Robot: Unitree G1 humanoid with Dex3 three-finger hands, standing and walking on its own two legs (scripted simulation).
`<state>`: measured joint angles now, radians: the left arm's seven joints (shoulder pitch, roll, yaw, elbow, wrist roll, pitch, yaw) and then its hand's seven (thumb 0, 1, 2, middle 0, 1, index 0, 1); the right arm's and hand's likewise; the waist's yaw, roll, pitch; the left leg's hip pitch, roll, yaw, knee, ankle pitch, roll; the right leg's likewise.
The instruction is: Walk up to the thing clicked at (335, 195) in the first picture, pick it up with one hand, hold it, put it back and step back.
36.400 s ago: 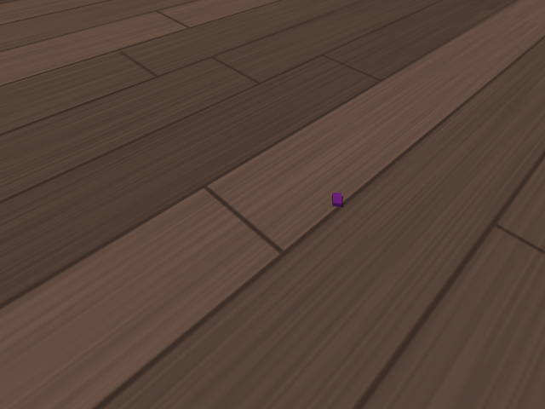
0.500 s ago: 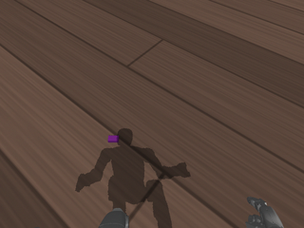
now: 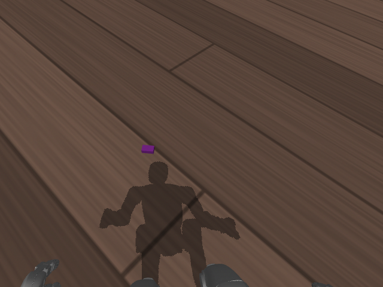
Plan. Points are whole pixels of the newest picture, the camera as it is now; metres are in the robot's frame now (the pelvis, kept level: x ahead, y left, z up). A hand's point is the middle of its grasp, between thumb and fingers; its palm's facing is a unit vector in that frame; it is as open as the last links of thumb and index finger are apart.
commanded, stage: step back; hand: left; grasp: from above
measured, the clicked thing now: (148, 149) +0.92 +0.20 -0.75
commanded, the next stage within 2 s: stand in 1.30 s
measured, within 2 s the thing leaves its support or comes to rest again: neither
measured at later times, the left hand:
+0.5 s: hand out of the picture -0.08 +0.27 -0.14, palm faces +0.04 -0.90 -0.43, open 7.4 cm
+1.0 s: hand out of the picture -0.05 +0.23 -0.14, palm faces +0.07 -0.92 -0.40, open 7.4 cm
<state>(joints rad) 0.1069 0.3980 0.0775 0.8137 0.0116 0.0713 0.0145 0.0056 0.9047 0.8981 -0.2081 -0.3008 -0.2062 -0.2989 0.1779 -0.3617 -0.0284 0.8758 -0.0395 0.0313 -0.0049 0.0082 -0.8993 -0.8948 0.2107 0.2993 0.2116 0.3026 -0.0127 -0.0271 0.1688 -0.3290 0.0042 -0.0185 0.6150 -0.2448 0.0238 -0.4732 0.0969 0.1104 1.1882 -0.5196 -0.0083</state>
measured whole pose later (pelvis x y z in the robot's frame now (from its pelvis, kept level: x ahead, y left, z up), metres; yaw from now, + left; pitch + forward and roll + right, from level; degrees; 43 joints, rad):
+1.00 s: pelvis -0.09 -0.04 +0.00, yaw +4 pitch -3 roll +0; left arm 0.23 0.36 0.06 0.98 0.03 -0.05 0.00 0.01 0.90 0.90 -0.21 -0.30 -0.21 -0.30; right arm 0.20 -0.40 -0.06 1.00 -0.03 0.00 0.02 0.01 -0.90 -0.90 0.21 0.30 0.21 0.30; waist 0.03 0.03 0.10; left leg -0.37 0.02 -0.04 0.70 -0.34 -0.01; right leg -0.20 -0.01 -0.07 0.57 -0.32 -0.03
